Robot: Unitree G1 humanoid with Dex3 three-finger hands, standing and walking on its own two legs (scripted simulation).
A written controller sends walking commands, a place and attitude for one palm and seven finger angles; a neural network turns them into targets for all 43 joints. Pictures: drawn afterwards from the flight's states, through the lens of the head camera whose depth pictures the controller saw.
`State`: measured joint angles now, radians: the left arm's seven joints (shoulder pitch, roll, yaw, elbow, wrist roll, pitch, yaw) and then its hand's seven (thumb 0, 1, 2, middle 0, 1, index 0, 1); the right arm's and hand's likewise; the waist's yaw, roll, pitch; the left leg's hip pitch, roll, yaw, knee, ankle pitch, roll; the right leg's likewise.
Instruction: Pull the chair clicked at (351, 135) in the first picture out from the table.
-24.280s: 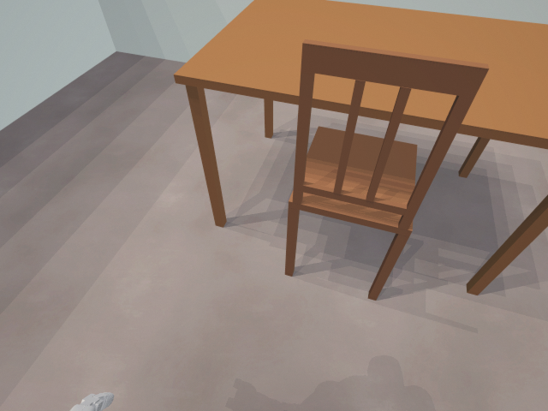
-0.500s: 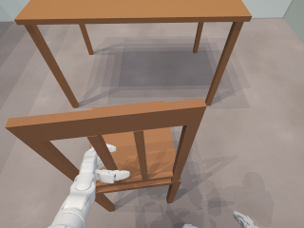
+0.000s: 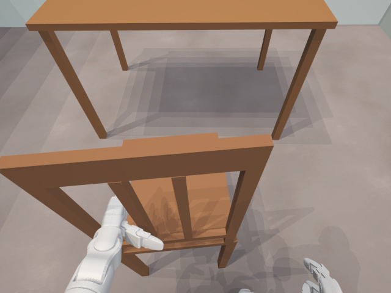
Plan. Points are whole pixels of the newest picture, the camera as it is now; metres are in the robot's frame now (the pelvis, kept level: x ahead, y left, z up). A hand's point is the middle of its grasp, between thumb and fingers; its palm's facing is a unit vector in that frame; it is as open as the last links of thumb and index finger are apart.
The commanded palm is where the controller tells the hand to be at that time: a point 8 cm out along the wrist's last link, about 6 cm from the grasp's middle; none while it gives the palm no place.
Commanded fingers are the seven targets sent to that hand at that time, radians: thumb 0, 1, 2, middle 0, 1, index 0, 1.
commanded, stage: draw the fingers out of the gap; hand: left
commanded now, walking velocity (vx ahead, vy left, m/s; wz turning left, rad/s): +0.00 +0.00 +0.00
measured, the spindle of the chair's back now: (139, 216) +0.28 +0.12 -0.02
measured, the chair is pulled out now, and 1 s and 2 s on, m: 0.61 0.61 0.61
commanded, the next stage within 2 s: draw the hand back to the body in 0.76 s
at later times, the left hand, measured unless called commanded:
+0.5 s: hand (130, 258) +0.20 +0.14 -0.05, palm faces +0.01 -0.98 -0.18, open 17.5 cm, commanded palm +0.18 +0.19 -0.03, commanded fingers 0.00 -0.55 0.20 0.00 0.00 0.00 0.00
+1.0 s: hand (117, 283) +0.16 +0.15 -0.01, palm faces +0.08 -1.00 -0.04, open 17.5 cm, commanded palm +0.13 +0.21 +0.00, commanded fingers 0.00 -0.55 0.20 0.00 0.00 0.00 0.00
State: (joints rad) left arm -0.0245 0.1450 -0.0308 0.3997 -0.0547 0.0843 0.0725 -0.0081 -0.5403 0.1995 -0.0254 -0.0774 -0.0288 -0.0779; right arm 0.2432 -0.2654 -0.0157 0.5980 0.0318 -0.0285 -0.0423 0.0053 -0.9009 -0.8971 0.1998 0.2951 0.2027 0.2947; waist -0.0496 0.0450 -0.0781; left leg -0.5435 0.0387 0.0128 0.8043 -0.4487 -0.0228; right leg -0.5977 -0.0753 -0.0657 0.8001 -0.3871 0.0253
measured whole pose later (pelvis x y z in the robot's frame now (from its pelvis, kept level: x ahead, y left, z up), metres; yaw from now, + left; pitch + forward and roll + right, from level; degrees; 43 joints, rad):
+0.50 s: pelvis -0.02 -0.01 -0.01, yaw +1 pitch +10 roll +0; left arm 0.29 0.19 -0.04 0.11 -0.07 0.09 0.04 -0.01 -0.54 0.20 0.00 0.00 -0.01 0.00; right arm 0.23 -0.27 0.01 0.52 0.04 -0.08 -0.09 0.01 -0.90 -0.90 0.20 0.30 0.20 0.29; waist -0.04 0.04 -0.08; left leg -0.59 0.04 -0.02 0.88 -0.46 -0.04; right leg -0.63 -0.08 -0.09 0.88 -0.41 0.01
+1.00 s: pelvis -0.02 +0.00 -0.02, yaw +2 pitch +11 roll -1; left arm 0.58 0.18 -0.05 -0.18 -0.16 -0.06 0.01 -0.01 -0.54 0.20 0.00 0.00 -0.01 0.00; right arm 0.23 -0.23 0.00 0.51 0.04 -0.16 -0.10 0.01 -0.90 -0.90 0.20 0.30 0.20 0.29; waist -0.02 0.04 -0.11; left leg -0.68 0.03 -0.03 0.99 -0.51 -0.02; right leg -0.70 -0.09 -0.09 0.96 -0.44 0.02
